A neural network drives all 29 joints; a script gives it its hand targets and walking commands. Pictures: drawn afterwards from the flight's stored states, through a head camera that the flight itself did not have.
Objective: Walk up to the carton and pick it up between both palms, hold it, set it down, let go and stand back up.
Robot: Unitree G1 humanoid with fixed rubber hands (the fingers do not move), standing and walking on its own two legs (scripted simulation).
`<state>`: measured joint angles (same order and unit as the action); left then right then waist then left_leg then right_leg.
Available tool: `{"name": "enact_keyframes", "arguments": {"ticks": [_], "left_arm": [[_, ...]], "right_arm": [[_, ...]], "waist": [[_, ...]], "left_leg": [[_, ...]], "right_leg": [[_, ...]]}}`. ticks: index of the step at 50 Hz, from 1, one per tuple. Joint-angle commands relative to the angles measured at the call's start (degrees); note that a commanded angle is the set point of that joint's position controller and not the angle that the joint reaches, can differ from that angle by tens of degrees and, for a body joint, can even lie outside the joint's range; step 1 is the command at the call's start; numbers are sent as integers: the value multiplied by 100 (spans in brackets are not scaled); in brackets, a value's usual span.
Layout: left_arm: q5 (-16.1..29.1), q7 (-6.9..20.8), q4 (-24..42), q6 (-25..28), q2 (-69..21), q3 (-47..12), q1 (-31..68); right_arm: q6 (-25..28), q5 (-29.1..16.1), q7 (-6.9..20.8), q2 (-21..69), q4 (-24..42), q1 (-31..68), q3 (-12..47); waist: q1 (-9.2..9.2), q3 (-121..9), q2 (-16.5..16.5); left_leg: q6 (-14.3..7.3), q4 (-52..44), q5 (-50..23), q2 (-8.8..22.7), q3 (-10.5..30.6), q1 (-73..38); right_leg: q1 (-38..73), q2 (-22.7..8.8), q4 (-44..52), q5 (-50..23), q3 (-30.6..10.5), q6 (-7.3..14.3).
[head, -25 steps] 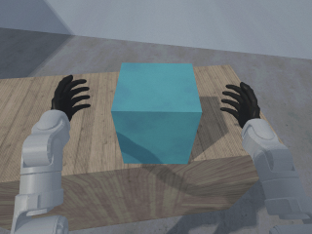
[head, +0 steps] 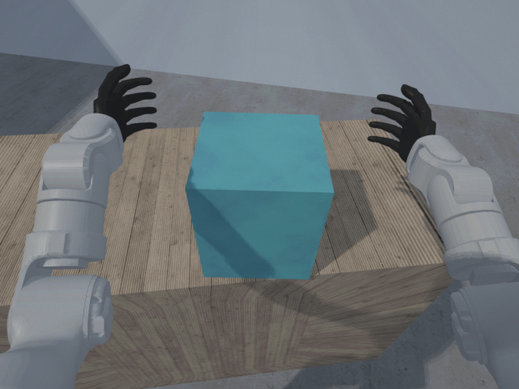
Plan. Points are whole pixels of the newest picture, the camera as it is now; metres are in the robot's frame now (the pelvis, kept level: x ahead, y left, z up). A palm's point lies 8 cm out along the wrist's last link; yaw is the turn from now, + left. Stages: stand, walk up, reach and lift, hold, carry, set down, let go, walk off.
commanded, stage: reach and lift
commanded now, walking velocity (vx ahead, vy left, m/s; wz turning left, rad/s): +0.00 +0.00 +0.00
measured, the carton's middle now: (258, 198) +0.45 +0.03 +0.04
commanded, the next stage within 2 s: none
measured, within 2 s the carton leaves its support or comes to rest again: neither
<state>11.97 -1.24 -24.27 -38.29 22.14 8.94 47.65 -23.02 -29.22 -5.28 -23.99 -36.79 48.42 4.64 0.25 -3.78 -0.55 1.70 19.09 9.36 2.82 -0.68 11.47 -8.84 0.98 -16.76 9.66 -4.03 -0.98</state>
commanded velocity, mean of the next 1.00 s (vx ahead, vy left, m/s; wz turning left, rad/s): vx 0.00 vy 0.00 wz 0.00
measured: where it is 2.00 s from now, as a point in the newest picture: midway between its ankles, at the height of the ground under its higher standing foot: outside the picture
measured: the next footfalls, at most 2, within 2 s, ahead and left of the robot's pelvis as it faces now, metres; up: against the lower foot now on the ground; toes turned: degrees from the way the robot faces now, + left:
none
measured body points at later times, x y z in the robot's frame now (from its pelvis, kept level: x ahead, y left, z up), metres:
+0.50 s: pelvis -0.01 +0.00 +0.00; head -0.01 +0.03 +0.45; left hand +0.41 +0.25 +0.15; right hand +0.43 -0.15 +0.15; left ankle +0.00 +0.14 -0.75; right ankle -0.01 -0.13 -0.75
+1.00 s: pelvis +0.00 +0.00 -0.01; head +0.02 +0.01 +0.44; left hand +0.41 +0.23 +0.09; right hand +0.44 -0.15 +0.09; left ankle +0.00 +0.14 -0.75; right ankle -0.01 -0.13 -0.75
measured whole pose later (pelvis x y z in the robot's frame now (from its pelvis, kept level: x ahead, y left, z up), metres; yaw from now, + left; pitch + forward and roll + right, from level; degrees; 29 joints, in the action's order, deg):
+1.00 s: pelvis +0.00 +0.00 -0.01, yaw +1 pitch +8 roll -1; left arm 9.8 -2.2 -61.1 4.0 14.4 2.6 45.8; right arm 5.0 -21.0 -6.5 -13.3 -62.9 46.3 5.7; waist 2.4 -6.7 -0.9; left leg 2.6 25.3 11.2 3.4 1.6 22.2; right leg -17.8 1.7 -20.7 11.0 -1.9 -0.6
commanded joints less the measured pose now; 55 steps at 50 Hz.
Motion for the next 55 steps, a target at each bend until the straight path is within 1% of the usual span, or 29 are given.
{"name": "enact_keyframes", "arguments": {"ticks": [1,2,3,4,5,6,7,8,9,10,12,13,14,16,18,20,22,25,29,32,35,38,40,43,45,47,49,51,55], "left_arm": [[-109,89,-409,278,860,62,2255],[-139,97,-559,307,789,-40,2394],[-136,95,-550,377,842,-46,2544],[-120,88,-651,442,843,-119,2715],[6,63,-655,530,815,-229,2983],[0,56,-907,575,794,-324,3008],[237,25,-597,731,1439,-190,3124],[223,11,-1162,764,1225,-272,3105],[232,19,-1019,867,1217,-279,3024],[44,55,-1342,876,1131,-190,2994],[-191,157,-1718,999,792,-217,2577],[-212,217,-1810,1111,623,-311,2369],[-215,260,-1816,1245,485,-406,2210],[-186,265,-1547,1544,357,-528,2143],[-190,179,-1126,1800,360,-514,2293],[-190,67,-782,1978,376,-490,2540],[-193,-39,-695,2101,335,-487,2677],[-153,-169,-949,2260,254,-536,2694],[-45,-225,-1739,2547,141,-575,2440],[-78,-157,-2428,2859,64,-480,2179],[-222,-47,-2914,3288,15,-345,1978],[-344,42,-3209,3791,-12,-291,1910],[-379,45,-3227,4112,-70,-329,1987],[-322,-40,-2985,4433,-174,-483,2216],[-240,-102,-2753,4494,-199,-586,2342],[-170,-117,-2698,4465,-198,-639,2351],[-150,-91,-2827,4421,-220,-637,2266],[-163,-67,-2955,4404,-231,-596,2195],[-269,-68,-3220,4404,-249,-469,2079]], "right_arm": [[167,-95,-22,-782,-469,2562,-33],[192,-93,-21,-844,-585,2664,7],[218,-146,-15,-781,-592,2757,24],[248,-87,2,-742,-622,2901,-5],[280,-108,28,-795,-682,3137,-30],[312,-90,59,-718,-816,3157,-37],[402,-434,13,-504,755,3750,225],[335,-366,-16,-569,95,3548,242],[396,-420,-21,-480,190,3453,301],[370,-267,-14,-433,-535,3295,328],[385,-113,-25,-426,-1371,2715,334],[442,-45,-50,-464,-1505,2531,289],[528,36,-76,-433,-1549,2406,226],[788,170,-109,-327,-1350,2241,21],[1065,364,-107,-222,-1057,2197,-230],[1272,616,-96,-208,-809,2331,-502],[1402,807,-84,-187,-708,2468,-666],[1523,930,-57,-141,-717,2607,-704],[1668,1003,-67,12,-950,2554,-546],[1792,1021,-131,206,-1360,2364,-336],[2030,970,-187,362,-1697,2160,-123],[2388,936,-194,451,-1901,2022,-7],[2647,938,-165,418,-2013,2006,-15],[2949,903,-116,281,-2029,2107,-74],[3031,846,-111,219,-1896,2208,-91],[3027,796,-131,230,-1829,2243,-54],[2990,783,-150,278,-1919,2208,4],[2949,752,-166,328,-1989,2173,71],[2889,666,-170,446,-2089,2129,205]], "waist": [[-17,-1818,-100],[-31,-1779,-40],[-3,-1729,5],[-10,-1824,-31],[-27,-1788,-5],[-54,-1617,79],[498,-2537,-395],[245,-2366,-232],[355,-2447,-255],[318,-2308,-200],[146,-1874,-19],[50,-1753,84],[-36,-1697,157],[-132,-1800,351],[-126,-1960,538],[-89,-2097,701],[-44,-2148,794],[32,-2284,725],[139,-2539,305],[220,-2504,0],[292,-2393,-146],[304,-2343,-121],[276,-2393,18],[195,-2631,322],[121,-2881,430],[56,-3042,388],[37,-3059,276],[77,-3052,193],[215,-2912,99]], "left_leg": [[-215,38,-1546,-284,-130,-1108],[-168,19,-1520,-274,-108,-1148],[-154,12,-1430,-286,-147,-1106],[-161,32,-1359,-298,-168,-1093],[-136,-3,-1241,-263,-100,-1033],[-142,-10,-1215,-248,-93,-1056],[-268,242,-1549,-426,-211,-820],[-269,146,-1541,-347,-185,-968],[-245,180,-1596,-378,-185,-977],[-231,158,-1627,-394,-227,-1040],[-167,44,-1523,-347,-207,-1077],[-131,18,-1510,-311,-193,-1108],[-99,23,-1552,-291,-185,-1163],[15,118,-1753,-287,-178,-1321],[149,230,-1929,-304,-175,-1486],[270,300,-1924,-304,-165,-1593],[326,324,-1747,-298,-151,-1575],[280,341,-1363,-276,-143,-1421],[101,453,-1231,-251,-142,-1177],[20,544,-1431,-267,-150,-926],[38,594,-1755,-299,-181,-699],[112,643,-2004,-316,-222,-532],[200,698,-2154,-305,-235,-521],[356,833,-2396,-266,-226,-744],[404,912,-2500,-261,-223,-896],[375,950,-2480,-273,-222,-891],[313,941,-2351,-286,-224,-774],[256,908,-2246,-297,-228,-646],[194,828,-2126,-301,-234,-514]], "right_leg": [[491,133,21,-2306,254,-208],[524,136,28,-2227,264,-184],[486,153,80,-2052,243,-189],[434,168,85,-1839,291,-182],[164,182,100,-1633,326,-139],[93,176,143,-1508,384,-105],[479,127,-22,-1805,403,-176],[392,169,-106,-2113,405,-227],[479,163,-89,-2038,413,-231],[425,186,-67,-2072,453,-236],[393,151,74,-1927,389,-158],[397,128,136,-1819,342,-84],[367,134,177,-1723,335,-33],[238,184,226,-1480,393,14],[38,258,240,-1284,520,8],[-196,312,221,-1129,643,22],[-377,322,199,-933,705,45],[-570,292,135,-638,714,50],[-635,229,7,-502,654,-6],[-479,194,-104,-711,573,-74],[-232,185,-211,-1157,504,-136],[-132,185,-302,-1500,479,-147],[-227,200,-330,-1549,487,-111],[-538,243,-306,-1513,532,-31],[-653,262,-285,-1581,547,-15],[-651,249,-302,-1721,533,-47],[-646,212,-319,-1762,504,-87],[-618,174,-329,-1731,465,-116],[-579,143,-333,-1529,427,-142]]}}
